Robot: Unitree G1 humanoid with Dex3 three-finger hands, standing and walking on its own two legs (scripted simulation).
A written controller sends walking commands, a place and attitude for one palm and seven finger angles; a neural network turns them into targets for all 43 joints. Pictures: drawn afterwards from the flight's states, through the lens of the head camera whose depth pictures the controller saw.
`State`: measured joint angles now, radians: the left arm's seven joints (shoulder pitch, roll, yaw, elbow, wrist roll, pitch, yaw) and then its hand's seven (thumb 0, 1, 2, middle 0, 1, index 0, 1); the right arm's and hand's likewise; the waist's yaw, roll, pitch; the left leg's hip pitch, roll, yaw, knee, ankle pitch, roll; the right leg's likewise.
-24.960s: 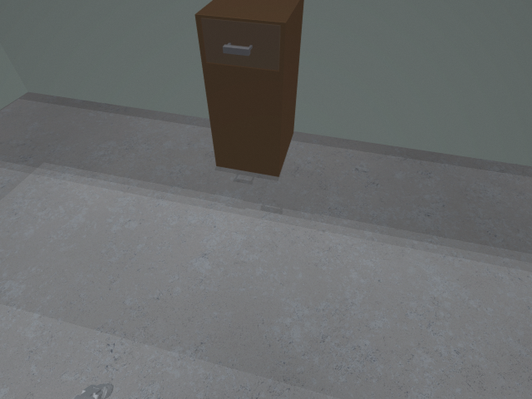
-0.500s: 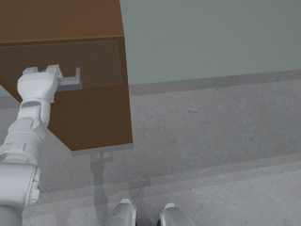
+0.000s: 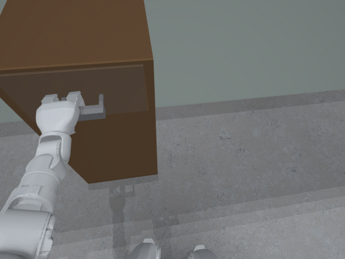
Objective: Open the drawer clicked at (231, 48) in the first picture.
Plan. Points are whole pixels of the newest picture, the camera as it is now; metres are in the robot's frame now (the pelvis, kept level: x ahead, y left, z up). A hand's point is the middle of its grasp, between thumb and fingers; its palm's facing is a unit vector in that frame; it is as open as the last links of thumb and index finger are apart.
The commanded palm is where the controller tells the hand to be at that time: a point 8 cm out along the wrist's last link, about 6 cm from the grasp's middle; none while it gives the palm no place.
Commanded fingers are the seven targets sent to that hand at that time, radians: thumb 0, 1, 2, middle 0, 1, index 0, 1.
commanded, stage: pull the drawer open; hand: left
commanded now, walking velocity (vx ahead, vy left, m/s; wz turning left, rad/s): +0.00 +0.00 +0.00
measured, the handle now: (82, 106) +0.48 +0.25 +0.01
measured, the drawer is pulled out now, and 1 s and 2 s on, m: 0.00 0.02 0.03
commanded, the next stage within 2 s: none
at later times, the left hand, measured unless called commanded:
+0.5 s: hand (68, 129) +0.42 +0.28 -0.01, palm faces -0.03 -0.04 -1.00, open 5.7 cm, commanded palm +0.39 +0.25 +0.02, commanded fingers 0.00 0.90 0.90 -0.40 -1.35 -0.40 -1.35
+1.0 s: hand (68, 133) +0.41 +0.28 -0.01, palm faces -0.03 -0.04 -1.00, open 5.7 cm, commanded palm +0.37 +0.25 +0.02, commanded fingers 0.00 0.90 0.90 -0.40 -1.35 -0.40 -1.35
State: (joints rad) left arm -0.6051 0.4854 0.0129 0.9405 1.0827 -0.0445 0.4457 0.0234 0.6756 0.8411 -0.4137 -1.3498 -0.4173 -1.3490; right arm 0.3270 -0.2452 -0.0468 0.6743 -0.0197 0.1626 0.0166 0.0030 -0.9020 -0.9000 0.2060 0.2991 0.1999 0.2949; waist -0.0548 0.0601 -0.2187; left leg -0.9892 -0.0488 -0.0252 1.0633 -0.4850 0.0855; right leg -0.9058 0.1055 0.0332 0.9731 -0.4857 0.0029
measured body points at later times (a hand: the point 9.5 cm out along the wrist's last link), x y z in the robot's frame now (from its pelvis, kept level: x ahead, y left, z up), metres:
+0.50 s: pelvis +0.01 +0.00 +0.01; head +0.11 +0.02 +0.45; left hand +0.42 +0.28 +0.04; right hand +0.08 -0.26 -0.12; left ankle +0.00 +0.06 -0.67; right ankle -0.02 -0.13 -0.66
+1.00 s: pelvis +0.01 -0.01 +0.01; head +0.10 +0.01 +0.45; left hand +0.40 +0.27 +0.04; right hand +0.08 -0.27 -0.12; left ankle +0.00 +0.06 -0.67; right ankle -0.02 -0.13 -0.67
